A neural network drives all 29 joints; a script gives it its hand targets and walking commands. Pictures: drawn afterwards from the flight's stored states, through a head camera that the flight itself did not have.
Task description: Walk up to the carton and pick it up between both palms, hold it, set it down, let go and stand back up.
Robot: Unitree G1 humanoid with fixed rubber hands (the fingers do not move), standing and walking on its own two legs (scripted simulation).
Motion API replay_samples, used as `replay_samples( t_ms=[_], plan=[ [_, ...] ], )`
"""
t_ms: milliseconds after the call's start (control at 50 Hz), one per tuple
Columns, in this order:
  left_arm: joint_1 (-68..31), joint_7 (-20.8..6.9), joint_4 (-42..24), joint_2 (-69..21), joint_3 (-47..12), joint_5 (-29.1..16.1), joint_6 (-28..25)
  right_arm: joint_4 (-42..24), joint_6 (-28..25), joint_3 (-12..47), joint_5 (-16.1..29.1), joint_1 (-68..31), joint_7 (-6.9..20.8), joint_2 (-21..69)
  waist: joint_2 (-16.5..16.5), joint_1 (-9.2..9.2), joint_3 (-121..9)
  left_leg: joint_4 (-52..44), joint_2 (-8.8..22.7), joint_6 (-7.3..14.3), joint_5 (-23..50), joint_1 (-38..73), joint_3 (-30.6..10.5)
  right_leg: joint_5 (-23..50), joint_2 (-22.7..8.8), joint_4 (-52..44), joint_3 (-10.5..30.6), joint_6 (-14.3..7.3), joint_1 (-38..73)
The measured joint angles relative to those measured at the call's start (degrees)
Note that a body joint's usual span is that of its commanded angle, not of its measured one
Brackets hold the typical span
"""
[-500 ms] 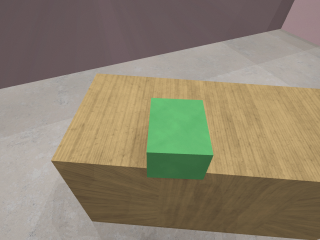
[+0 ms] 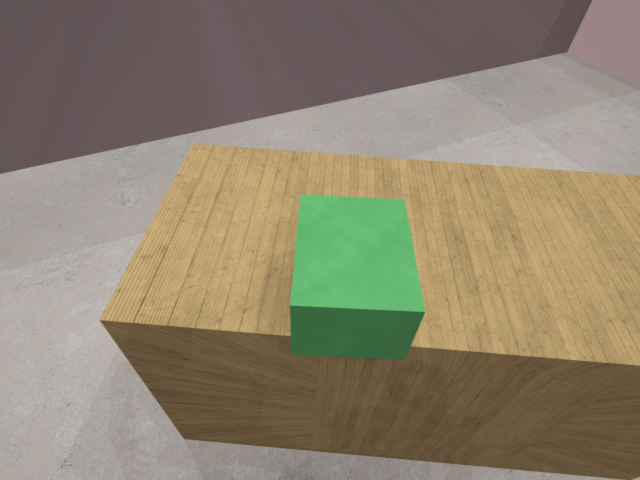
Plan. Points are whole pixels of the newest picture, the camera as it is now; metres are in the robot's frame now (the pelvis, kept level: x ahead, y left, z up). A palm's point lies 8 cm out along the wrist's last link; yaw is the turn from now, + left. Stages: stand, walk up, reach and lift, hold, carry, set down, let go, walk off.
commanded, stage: stand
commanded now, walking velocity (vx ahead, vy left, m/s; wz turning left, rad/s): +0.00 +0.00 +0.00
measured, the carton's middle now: (350, 273) +0.45 -0.05 -0.04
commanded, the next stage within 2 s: none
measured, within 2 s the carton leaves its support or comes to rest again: neither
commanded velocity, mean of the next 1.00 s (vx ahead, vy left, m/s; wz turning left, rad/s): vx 0.00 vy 0.00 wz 0.00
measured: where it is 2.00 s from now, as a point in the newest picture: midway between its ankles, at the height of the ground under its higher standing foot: outside the picture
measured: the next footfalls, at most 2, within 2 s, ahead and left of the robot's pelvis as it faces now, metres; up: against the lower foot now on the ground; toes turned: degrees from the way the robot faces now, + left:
none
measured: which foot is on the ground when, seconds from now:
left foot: down 0.00-1.00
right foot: down 0.00-1.00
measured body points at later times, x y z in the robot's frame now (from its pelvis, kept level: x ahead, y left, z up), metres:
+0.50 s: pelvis +0.01 +0.00 +0.00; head +0.01 +0.00 +0.45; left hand -0.01 +0.24 -0.15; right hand -0.01 -0.24 -0.15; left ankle +0.02 +0.11 -0.74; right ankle -0.01 -0.12 -0.74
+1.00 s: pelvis +0.01 +0.00 +0.00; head +0.02 +0.00 +0.45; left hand +0.00 +0.23 -0.16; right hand +0.00 -0.23 -0.15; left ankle +0.02 +0.11 -0.74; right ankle -0.01 -0.12 -0.74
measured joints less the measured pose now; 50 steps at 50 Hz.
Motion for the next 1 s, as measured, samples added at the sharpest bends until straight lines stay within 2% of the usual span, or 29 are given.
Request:
replay_samples(
  t_ms=[1000],
  plan=[
    [-0.7,0.6,4.0,-1.8,0.1,-0.1,-0.2,4.8,-0.2,0.1,0.1,-1.5,-0.7,1.8,-0.1,0.05,0.4,-1.5,-0.2,-0.2,-0.2,1.1,-0.3,-0.3,-0.1,-1.6,-0.2,0.0,1.3]
  ],
)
